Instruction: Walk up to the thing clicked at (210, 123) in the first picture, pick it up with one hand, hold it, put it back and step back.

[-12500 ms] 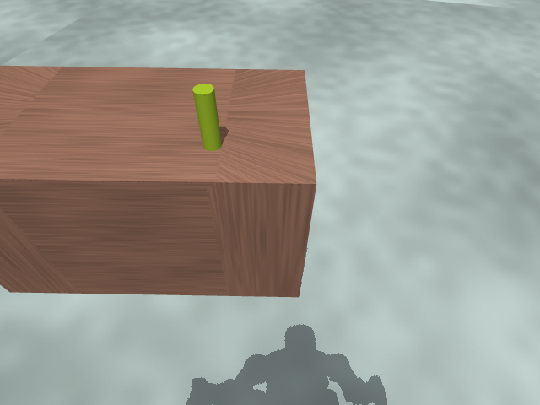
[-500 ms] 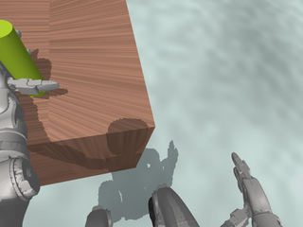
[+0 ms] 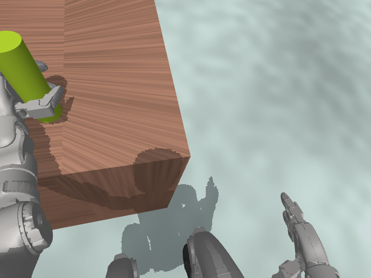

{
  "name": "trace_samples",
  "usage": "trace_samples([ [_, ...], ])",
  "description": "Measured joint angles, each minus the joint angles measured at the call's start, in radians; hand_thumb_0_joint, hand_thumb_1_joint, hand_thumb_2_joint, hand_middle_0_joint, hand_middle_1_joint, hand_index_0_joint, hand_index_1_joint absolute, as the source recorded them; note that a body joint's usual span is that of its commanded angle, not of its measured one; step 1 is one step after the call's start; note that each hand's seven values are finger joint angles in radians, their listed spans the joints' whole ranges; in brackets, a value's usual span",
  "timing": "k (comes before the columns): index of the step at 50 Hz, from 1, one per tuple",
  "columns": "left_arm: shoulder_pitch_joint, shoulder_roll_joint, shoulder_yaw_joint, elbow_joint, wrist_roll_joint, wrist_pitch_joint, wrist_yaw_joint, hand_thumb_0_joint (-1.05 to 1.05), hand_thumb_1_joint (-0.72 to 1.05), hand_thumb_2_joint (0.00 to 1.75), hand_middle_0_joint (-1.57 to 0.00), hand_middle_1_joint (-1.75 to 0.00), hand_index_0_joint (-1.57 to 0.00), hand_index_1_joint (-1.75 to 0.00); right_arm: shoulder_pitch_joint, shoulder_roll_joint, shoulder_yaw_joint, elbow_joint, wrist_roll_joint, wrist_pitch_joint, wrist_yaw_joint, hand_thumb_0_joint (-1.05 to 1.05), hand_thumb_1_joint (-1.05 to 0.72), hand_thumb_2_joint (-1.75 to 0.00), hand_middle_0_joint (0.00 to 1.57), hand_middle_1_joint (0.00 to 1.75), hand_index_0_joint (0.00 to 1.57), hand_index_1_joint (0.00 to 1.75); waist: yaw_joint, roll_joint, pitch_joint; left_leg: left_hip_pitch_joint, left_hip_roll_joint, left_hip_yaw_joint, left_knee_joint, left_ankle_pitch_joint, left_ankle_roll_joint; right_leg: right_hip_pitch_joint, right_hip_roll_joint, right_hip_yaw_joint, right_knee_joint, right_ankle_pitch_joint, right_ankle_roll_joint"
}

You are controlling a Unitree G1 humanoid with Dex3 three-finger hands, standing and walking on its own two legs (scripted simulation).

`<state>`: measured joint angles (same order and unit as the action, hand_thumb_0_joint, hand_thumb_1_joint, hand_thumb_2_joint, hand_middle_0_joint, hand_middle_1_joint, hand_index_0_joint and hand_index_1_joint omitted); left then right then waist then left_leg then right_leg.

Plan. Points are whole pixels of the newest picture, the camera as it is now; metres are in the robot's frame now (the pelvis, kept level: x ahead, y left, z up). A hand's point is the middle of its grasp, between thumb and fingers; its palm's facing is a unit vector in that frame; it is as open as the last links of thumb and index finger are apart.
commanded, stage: settle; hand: left
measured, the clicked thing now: (29, 83) +0.52 +0.21 +0.06
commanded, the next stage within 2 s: lift in 1.00 s
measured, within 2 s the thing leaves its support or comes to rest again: leaves its support in 0.24 s
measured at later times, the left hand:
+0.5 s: hand (24, 80) +0.51 +0.21 +0.08, palm faces +0.17 -0.99 -0.02, open 7.4 cm
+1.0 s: hand (24, 69) +0.51 +0.20 +0.11, palm faces +0.16 -0.99 -0.01, open 7.4 cm
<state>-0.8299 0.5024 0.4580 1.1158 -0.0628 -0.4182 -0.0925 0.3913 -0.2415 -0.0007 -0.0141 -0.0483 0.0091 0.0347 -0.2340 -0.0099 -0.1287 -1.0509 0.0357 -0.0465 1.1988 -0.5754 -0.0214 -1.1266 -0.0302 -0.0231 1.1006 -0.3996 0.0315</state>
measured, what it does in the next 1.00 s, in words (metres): stands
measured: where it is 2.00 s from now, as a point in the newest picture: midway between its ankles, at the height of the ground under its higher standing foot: outside the picture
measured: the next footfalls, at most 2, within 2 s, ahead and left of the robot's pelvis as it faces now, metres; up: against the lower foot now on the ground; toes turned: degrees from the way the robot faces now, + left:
none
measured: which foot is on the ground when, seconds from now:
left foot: down 0.00-1.00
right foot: down 0.00-1.00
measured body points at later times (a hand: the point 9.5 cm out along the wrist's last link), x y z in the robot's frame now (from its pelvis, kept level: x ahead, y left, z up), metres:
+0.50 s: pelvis +0.01 +0.00 +0.02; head +0.14 +0.03 +0.45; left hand +0.50 +0.27 +0.08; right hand +0.17 -0.25 -0.01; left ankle -0.01 +0.13 -0.64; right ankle +0.06 -0.14 -0.64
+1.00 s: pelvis +0.01 +0.00 +0.03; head +0.13 +0.02 +0.46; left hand +0.50 +0.25 +0.11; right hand +0.16 -0.26 -0.01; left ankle -0.01 +0.13 -0.64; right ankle +0.06 -0.14 -0.64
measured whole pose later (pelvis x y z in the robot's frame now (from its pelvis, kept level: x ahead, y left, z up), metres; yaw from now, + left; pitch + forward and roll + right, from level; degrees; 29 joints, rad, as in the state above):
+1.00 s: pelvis +0.01 +0.00 +0.03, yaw +0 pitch +20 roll -2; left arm -0.83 0.46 0.41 1.03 -0.08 -0.28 -0.08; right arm 0.35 -0.23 -0.02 0.11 -0.03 0.03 0.00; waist -0.17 0.00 -0.10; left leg -0.86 0.03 -0.03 1.04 -0.52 -0.02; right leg -0.94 -0.03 -0.01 0.96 -0.36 0.03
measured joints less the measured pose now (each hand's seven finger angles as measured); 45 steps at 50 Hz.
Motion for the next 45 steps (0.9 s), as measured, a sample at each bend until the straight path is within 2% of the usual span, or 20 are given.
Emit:
trace_samples([
  [3,0.013,-0.008,0.001,-0.019,0.004,0.003,0.0,0.03,-0.09,1.14,-0.9,-1.13,-0.87,-1.12,-0.002,0.002,0.004,0.007,-0.002,0.009,0.001,-0.01,0.52,-0.05,0.06,0.05,0.06,0.05,0.003,0.003,-0.001,0.002,0.001,0.002,0.0,-0.002,0.001,0.001,0.001,0.001,0.0,-0.001,0.0],
  [8,0.027,-0.022,-0.003,-0.047,0.009,0.029,0.01,0.03,-0.08,1.16,-0.86,-1.18,-0.84,-1.17,-0.004,0.006,0.003,0.001,0.001,0.015,-0.006,-0.01,0.53,-0.05,0.06,0.05,0.06,0.05,0.012,0.004,0.005,0.02,0.0,0.006,-0.011,-0.002,0.002,0.016,0.0,0.006,-0.008,-0.002,0.002],
  [22,0.034,-0.032,-0.045,-0.1,-0.002,0.096,0.012,0.03,-0.09,1.17,-0.87,-1.17,-0.85,-1.16,-0.012,0.012,-0.009,0.041,0.007,0.018,-0.02,-0.01,0.53,-0.05,0.06,0.05,0.06,0.05,0.045,0.0,0.01,0.107,-0.002,0.003,-0.076,0.013,0.003,0.108,-0.002,-0.001,-0.071,0.007,0.004],
  [35,0.007,-0.03,-0.047,-0.068,-0.014,0.118,0.004,0.03,-0.1,1.18,-0.88,-1.17,-0.85,-1.16,-0.034,0.025,-0.003,0.09,0.016,0.028,-0.019,-0.01,0.54,-0.05,0.06,0.05,0.06,0.05,0.057,0.013,0.019,0.15,-0.003,0.016,-0.119,0.033,0.006,0.147,-0.002,0.01,-0.111,0.028,0.006],
  [45,0.004,-0.039,-0.047,-0.081,-0.013,0.128,0.011,0.03,-0.1,1.18,-0.88,-1.17,-0.85,-1.16,-0.036,0.012,-0.016,0.106,0.018,0.022,-0.028,-0.01,0.54,-0.05,0.06,0.05,0.06,0.05,0.06,0.01,0.026,0.175,-0.002,0.018,-0.147,0.048,0.003,0.169,-0.001,0.011,-0.134,0.039,0.003],
])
